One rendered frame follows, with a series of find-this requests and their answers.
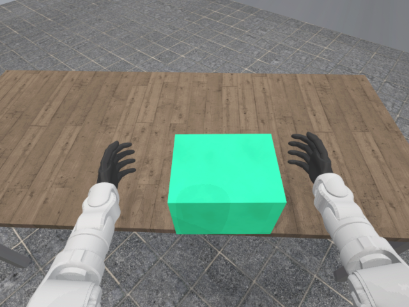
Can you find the robot left upper arm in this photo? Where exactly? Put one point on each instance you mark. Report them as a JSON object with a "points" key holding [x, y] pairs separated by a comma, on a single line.
{"points": [[65, 293]]}

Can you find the left robot forearm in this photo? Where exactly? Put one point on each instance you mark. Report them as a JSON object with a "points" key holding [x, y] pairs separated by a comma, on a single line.
{"points": [[83, 256]]}

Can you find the table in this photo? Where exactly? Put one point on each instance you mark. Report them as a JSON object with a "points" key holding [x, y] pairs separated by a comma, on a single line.
{"points": [[56, 125]]}

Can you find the robot right upper arm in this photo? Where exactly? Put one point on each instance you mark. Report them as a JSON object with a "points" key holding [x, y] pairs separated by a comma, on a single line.
{"points": [[382, 286]]}

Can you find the left robot hand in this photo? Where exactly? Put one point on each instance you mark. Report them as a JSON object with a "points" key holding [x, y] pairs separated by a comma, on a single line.
{"points": [[109, 165]]}

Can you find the right robot hand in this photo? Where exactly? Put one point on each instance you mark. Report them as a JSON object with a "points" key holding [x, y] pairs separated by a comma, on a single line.
{"points": [[316, 157]]}

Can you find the carton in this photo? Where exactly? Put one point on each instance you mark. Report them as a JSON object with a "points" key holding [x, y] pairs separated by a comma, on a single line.
{"points": [[225, 184]]}

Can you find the right robot forearm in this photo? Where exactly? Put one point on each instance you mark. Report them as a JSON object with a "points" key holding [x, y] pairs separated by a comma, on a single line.
{"points": [[359, 244]]}

